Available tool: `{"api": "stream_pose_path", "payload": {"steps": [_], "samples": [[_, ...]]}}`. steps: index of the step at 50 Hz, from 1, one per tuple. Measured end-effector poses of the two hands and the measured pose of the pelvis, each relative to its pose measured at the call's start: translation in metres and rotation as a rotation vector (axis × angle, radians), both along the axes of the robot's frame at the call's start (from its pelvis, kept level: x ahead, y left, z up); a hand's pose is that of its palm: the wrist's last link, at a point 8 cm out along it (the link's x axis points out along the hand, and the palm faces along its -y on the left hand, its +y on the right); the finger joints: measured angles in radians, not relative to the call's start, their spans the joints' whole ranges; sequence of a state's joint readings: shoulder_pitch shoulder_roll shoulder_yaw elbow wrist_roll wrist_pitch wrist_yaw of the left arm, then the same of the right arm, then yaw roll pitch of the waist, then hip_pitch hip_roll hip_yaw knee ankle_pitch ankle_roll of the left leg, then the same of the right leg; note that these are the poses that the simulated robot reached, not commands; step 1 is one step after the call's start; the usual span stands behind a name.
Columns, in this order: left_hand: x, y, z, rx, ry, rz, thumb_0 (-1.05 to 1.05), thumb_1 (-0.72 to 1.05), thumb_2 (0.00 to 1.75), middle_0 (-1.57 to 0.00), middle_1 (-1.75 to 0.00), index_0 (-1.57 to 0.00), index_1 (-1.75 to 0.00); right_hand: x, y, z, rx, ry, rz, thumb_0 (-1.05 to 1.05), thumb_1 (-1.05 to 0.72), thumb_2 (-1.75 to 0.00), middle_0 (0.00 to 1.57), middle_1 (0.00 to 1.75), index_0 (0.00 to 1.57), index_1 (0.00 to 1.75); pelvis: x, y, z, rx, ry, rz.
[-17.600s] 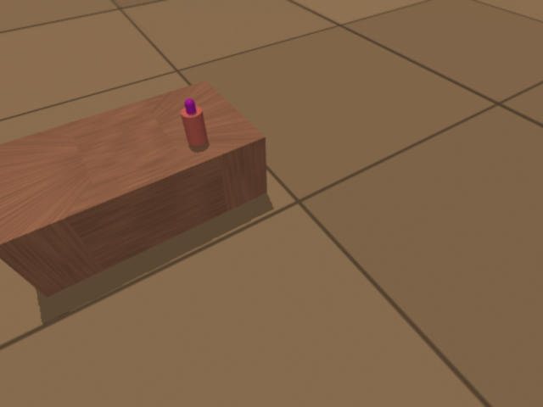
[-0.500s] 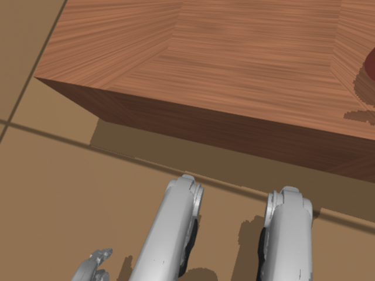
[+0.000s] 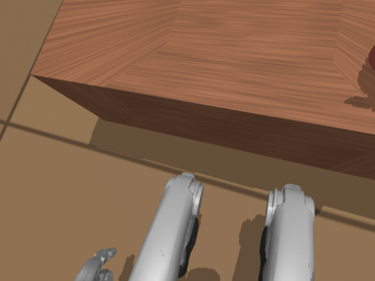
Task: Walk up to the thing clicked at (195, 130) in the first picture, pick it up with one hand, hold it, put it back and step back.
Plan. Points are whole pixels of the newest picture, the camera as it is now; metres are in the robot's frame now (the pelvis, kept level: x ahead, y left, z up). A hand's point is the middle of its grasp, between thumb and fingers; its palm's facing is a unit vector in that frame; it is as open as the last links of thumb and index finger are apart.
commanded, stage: close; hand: right
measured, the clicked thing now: out of the picture +0.56 -0.32 +0.05
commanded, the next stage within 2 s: settle in 0.44 s
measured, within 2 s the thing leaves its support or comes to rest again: leaves its support in 0.88 s
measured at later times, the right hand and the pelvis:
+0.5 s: hand out of the picture +0.55 -0.32 +0.04, palm faces +0.34 +0.94 -0.02, open 11.8 cm; pelvis +0.00 -0.01 +0.00, yaw +0 degrees
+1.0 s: hand out of the picture +0.54 -0.31 +0.06, palm faces +0.34 +0.94 -0.03, open 11.9 cm; pelvis +0.02 -0.01 +0.05, yaw -1 degrees
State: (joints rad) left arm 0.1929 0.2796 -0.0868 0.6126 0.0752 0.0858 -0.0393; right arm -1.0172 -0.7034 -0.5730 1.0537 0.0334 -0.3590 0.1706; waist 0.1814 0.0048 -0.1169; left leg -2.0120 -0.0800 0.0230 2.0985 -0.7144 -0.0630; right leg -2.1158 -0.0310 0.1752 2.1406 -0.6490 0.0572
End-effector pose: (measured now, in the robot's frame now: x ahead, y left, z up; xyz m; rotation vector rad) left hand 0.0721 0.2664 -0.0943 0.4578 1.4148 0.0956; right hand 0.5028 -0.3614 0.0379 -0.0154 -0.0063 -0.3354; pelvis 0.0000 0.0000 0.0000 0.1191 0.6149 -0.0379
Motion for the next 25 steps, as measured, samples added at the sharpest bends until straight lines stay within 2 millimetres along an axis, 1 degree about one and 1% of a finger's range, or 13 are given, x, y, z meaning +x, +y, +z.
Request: {"api": "stream_pose_path", "payload": {"steps": [9, 13, 17, 20, 25], "samples": [[-0.012, -0.002, 0.001, 0.013, 0.034, 0.006, 0.00, 0.90, 0.90, -0.20, -0.31, -0.21, -0.31, 0.007, -0.004, -0.001, -0.005, -0.003, 0.002, -0.01, 0.16, -0.17, 0.54, 0.31, 0.51, 0.30, -0.003, -0.003, -0.003, 0.009, -0.002, -0.005], [-0.015, -0.005, 0.001, 0.012, 0.047, 0.010, 0.00, 0.90, 0.90, -0.20, -0.31, -0.21, -0.31, 0.009, -0.006, 0.000, -0.003, 0.001, -0.005, -0.01, 0.22, -0.25, 0.62, 0.41, 0.58, 0.41, -0.002, -0.005, -0.003, 0.013, -0.001, -0.007], [-0.016, -0.007, 0.003, 0.009, 0.047, 0.016, 0.00, 0.90, 0.90, -0.20, -0.31, -0.21, -0.31, 0.011, -0.007, 0.000, 0.000, 0.003, -0.017, -0.01, 0.28, -0.37, 0.68, 0.55, 0.64, 0.55, -0.001, -0.006, -0.002, 0.016, 0.001, -0.007], [-0.015, -0.009, 0.004, 0.006, 0.048, 0.020, 0.00, 0.90, 0.90, -0.20, -0.31, -0.21, -0.30, 0.012, -0.007, 0.000, -0.005, 0.001, -0.019, -0.01, 0.33, -0.48, 0.69, 0.63, 0.66, 0.64, -0.001, -0.007, -0.001, 0.019, 0.001, -0.007], [-0.014, -0.013, 0.004, -0.003, 0.053, 0.026, 0.00, 0.91, 0.90, -0.20, -0.31, -0.21, -0.30, 0.012, -0.006, 0.000, -0.009, -0.003, -0.012, -0.01, 0.35, -0.67, 0.66, 0.71, 0.63, 0.72, 0.001, -0.008, 0.002, 0.022, 0.006, -0.009]]}}
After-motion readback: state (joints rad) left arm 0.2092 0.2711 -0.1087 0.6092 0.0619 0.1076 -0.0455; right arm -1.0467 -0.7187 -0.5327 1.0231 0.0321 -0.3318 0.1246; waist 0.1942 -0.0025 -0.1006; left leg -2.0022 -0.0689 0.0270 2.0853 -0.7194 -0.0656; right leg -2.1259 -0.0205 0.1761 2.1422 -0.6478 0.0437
